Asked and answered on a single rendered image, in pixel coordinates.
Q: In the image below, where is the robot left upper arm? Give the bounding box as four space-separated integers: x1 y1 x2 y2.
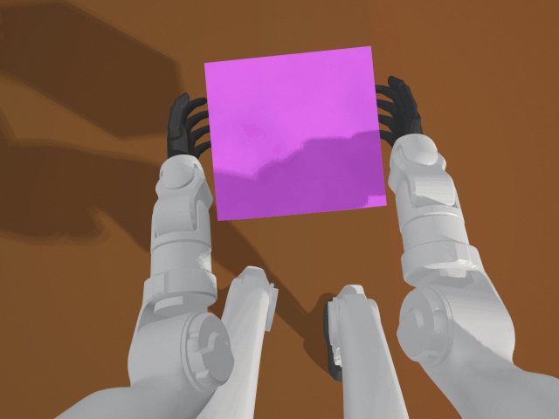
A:
54 311 235 419

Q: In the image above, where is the carton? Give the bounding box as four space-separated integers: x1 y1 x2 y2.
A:
204 46 387 221

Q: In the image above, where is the right robot shin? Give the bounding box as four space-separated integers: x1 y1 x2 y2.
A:
332 285 380 365

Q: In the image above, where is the left robot forearm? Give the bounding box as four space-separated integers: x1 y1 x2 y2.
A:
128 155 217 375

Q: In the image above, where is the right robot forearm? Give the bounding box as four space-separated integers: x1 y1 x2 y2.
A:
388 134 515 343

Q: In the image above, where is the robot right upper arm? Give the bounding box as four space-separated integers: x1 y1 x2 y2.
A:
397 285 559 419

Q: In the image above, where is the right robot hand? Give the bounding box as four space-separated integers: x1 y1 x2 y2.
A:
375 76 423 148

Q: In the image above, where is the right robot thigh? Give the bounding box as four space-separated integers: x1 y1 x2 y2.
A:
328 294 409 419

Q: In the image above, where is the left robot hand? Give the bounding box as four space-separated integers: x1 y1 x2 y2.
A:
167 93 211 159

